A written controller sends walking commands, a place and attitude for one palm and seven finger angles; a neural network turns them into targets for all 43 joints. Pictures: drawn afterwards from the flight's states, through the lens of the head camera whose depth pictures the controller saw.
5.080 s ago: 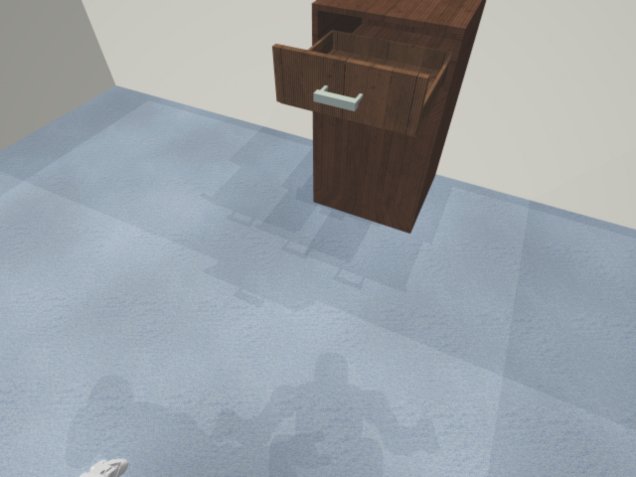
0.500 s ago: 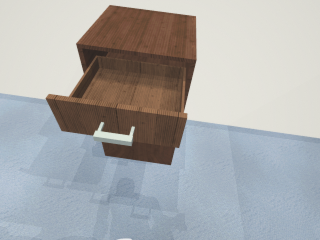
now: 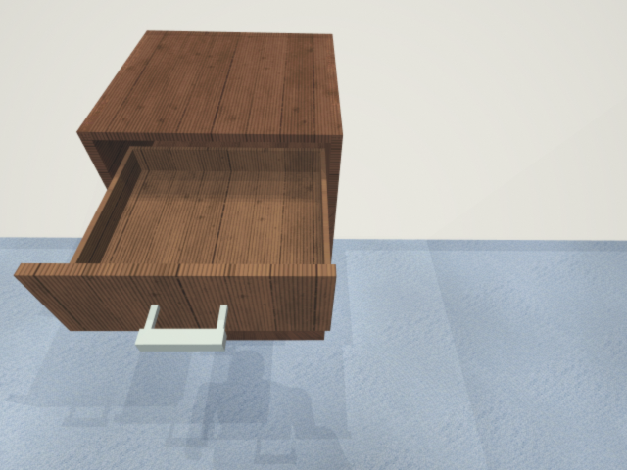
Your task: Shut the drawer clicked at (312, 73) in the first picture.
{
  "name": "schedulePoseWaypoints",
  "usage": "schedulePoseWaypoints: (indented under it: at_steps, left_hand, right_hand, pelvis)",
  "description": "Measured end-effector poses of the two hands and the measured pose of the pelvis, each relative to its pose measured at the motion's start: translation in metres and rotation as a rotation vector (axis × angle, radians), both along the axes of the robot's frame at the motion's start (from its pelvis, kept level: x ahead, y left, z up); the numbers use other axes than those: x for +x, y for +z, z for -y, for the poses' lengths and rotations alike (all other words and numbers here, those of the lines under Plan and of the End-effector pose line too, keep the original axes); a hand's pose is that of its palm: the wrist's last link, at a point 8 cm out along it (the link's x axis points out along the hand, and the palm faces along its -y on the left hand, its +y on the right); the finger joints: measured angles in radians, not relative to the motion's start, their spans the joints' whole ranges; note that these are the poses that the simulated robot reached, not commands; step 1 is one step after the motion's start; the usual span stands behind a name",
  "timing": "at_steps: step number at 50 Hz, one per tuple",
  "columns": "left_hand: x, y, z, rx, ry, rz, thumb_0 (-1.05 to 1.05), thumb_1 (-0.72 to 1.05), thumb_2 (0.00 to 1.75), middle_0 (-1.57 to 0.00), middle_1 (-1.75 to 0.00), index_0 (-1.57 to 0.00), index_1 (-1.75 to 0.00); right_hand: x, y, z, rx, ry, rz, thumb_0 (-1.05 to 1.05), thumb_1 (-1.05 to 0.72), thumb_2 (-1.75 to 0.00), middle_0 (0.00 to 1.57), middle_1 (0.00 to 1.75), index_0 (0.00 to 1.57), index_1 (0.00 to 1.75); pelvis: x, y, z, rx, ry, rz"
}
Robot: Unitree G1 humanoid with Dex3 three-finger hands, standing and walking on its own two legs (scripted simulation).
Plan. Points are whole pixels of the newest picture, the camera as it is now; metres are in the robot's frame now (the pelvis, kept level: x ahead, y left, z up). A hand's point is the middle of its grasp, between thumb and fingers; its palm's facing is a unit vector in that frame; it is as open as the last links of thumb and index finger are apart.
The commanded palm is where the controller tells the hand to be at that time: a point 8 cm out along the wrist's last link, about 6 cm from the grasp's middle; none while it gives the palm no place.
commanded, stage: come to a stop and stand still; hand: left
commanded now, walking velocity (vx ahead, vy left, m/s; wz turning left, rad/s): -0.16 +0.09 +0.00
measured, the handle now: (185, 325) +0.31 +0.20 -0.03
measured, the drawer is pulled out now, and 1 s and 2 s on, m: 0.29 0.29 0.29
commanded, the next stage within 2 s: look again from close up in 0.72 s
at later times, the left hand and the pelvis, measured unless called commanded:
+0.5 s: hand out of the picture +0.01 +0.18 -0.18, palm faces +0.06 -0.97 -0.22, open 7.3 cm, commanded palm none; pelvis -0.02 -0.01 +0.00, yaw +0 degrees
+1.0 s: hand out of the picture +0.00 +0.15 -0.17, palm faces +0.02 -0.97 -0.23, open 7.4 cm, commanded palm none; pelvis +0.00 -0.02 +0.00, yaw +1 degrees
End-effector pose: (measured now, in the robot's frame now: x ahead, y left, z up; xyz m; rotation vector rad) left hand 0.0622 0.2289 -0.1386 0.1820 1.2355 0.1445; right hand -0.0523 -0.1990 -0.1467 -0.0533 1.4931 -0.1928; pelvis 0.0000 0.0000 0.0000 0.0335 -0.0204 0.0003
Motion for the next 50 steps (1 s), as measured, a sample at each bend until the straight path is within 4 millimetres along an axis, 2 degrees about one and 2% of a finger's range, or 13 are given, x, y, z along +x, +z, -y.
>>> schedulePoseWaypoints:
  at_steps: [6,13,18,24,32,36,41,50]
  left_hand:
    - [0.011,0.007,0.015,0.029,-0.027,-0.014,0.00,0.93,0.89,-0.20,-0.30,-0.20,-0.30]
    - [-0.002,0.002,0.016,0.023,0.028,-0.017,0.00,0.92,0.89,-0.20,-0.30,-0.20,-0.30]
    - [-0.023,-0.005,0.007,0.009,0.057,-0.040,0.00,0.92,0.89,-0.20,-0.30,-0.20,-0.30]
    - [-0.056,-0.007,0.003,0.002,0.072,-0.092,0.00,0.92,0.89,-0.20,-0.30,-0.20,-0.30]
    - [-0.109,0.000,0.021,-0.006,0.091,-0.209,0.00,0.91,0.89,-0.20,-0.30,-0.20,-0.30]
    - [-0.124,-0.002,0.028,-0.008,0.084,-0.235,0.01,0.90,0.89,-0.20,-0.30,-0.20,-0.30]
    - [-0.117,0.002,0.029,-0.002,0.088,-0.203,0.01,0.90,0.89,-0.20,-0.30,-0.20,-0.30]
    - [-0.071,0.006,0.029,0.013,0.043,-0.127,0.01,0.90,0.89,-0.20,-0.30,-0.20,-0.30]
  right_hand:
    - [0.003,-0.010,0.004,0.050,-0.040,-0.031,0.01,-0.91,-0.90,0.19,0.30,0.20,0.30]
    - [0.023,-0.009,0.020,0.017,0.005,0.001,0.01,-0.91,-0.90,0.20,0.30,0.20,0.30]
    - [0.039,-0.002,0.032,-0.041,0.039,0.064,0.01,-0.91,-0.90,0.19,0.30,0.20,0.30]
    - [0.054,0.002,0.035,-0.060,0.072,0.127,0.01,-0.91,-0.90,0.19,0.30,0.20,0.30]
    - [0.072,-0.002,0.038,-0.031,0.085,0.171,0.01,-0.93,-0.90,0.19,0.30,0.20,0.30]
    - [0.073,-0.003,0.041,-0.025,0.104,0.197,0.01,-0.93,-0.90,0.19,0.30,0.20,0.30]
    - [0.067,-0.008,0.038,-0.002,0.118,0.196,0.01,-0.92,-0.90,0.19,0.30,0.20,0.30]
    - [0.041,-0.010,0.029,0.039,0.093,0.109,0.01,-0.92,-0.90,0.19,0.30,0.20,0.30]
  pelvis:
    - [0.007,0.000,0.012,-0.009,0.000,-0.013]
    - [-0.001,-0.002,0.015,-0.015,0.019,-0.009]
    - [-0.010,-0.003,0.010,-0.017,0.017,-0.003]
    - [-0.016,-0.002,0.006,-0.002,0.009,0.004]
    - [-0.015,0.001,0.011,-0.007,0.000,0.009]
    - [-0.016,-0.002,0.013,-0.015,0.015,0.004]
    - [-0.010,-0.002,0.014,-0.016,0.024,0.001]
    - [0.000,-0.001,0.021,-0.008,0.015,-0.015]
